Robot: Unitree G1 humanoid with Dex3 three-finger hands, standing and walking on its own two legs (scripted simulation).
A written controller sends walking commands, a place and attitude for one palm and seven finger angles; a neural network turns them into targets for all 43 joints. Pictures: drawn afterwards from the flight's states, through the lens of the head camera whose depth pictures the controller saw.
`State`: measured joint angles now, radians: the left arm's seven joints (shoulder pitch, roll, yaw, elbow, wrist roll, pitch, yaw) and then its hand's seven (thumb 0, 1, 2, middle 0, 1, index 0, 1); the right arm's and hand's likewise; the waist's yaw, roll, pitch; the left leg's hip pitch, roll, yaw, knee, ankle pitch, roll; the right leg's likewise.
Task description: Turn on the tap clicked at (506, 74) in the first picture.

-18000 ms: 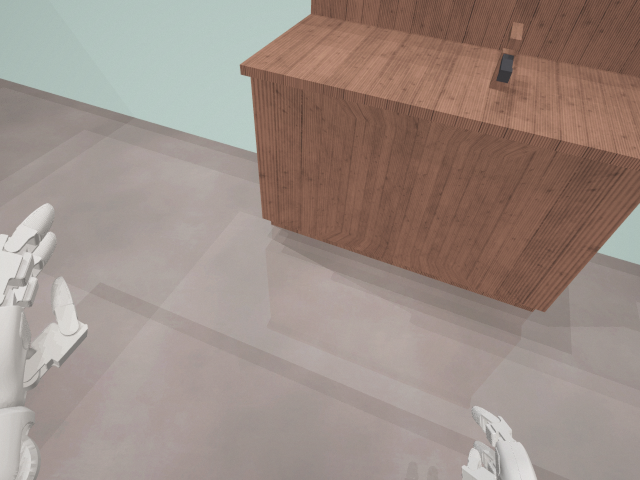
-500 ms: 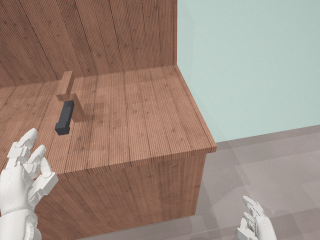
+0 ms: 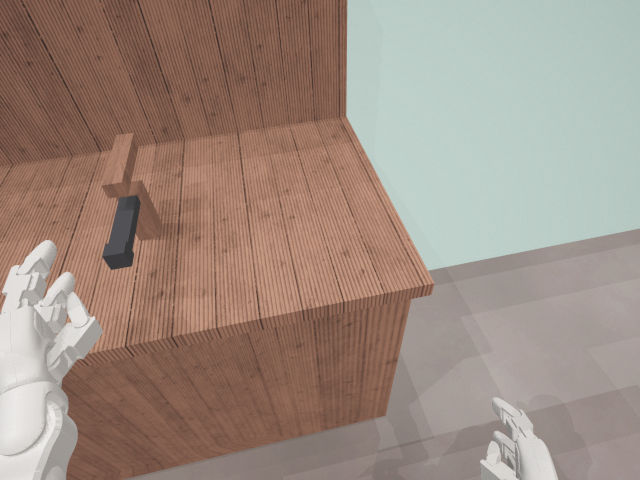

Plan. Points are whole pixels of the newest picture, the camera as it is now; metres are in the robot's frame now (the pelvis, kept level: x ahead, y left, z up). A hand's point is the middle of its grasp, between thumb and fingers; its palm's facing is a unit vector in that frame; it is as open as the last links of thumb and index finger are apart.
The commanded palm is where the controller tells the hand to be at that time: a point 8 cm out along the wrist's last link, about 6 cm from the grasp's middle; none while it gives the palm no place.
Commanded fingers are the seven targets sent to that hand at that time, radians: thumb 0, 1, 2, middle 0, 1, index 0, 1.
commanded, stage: reach beside the lever's end, fingers flat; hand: left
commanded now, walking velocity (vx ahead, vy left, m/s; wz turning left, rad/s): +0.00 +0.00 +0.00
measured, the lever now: (118, 255) +0.36 +0.32 +0.09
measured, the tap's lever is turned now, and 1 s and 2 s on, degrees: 0 0 0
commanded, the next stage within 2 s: push the lever round in 1.50 s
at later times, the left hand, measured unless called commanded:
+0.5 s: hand (89, 302) +0.27 +0.31 +0.11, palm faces +0.53 -0.84 -0.10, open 7.6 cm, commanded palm +0.23 +0.34 +0.11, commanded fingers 0.00 0.90 0.90 -0.17 -0.20 -0.17 -0.20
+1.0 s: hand (88, 278) +0.31 +0.34 +0.10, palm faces +0.55 -0.83 -0.10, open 7.8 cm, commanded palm +0.27 +0.37 +0.09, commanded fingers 0.00 0.90 0.90 -0.15 -0.15 -0.15 -0.15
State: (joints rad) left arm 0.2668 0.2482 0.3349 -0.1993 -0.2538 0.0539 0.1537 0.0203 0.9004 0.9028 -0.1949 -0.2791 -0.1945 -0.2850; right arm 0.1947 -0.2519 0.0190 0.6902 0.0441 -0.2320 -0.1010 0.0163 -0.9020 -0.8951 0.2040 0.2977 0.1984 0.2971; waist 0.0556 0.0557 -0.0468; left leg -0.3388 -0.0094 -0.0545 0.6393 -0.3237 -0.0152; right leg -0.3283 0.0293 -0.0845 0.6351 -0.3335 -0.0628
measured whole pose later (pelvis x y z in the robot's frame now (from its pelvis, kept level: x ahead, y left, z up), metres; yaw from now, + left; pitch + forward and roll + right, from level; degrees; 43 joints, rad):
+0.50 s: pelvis +0.00 +0.02 +0.00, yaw +0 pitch +3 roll +0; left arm 0.12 0.26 0.36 -0.01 -0.22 -0.01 0.14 0.02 0.90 0.90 -0.17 -0.22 -0.17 -0.22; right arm 0.18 -0.24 0.02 0.69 0.03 -0.19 -0.09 0.02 -0.90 -0.89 0.21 0.30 0.20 0.30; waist 0.05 0.04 -0.04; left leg -0.36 -0.03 -0.04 0.64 -0.33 0.01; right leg -0.35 0.01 -0.07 0.63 -0.33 -0.04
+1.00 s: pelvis +0.00 +0.01 +0.00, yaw -1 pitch +5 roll -1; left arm -0.12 0.36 0.48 0.35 -0.21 -0.10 0.07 0.02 0.90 0.90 -0.15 -0.16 -0.15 -0.16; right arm 0.22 -0.27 0.01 0.71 0.03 -0.15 -0.10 0.01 -0.90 -0.89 0.21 0.30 0.20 0.30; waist 0.01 0.04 -0.04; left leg -0.44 -0.01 -0.04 0.68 -0.33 0.00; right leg -0.42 0.03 -0.07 0.65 -0.33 -0.05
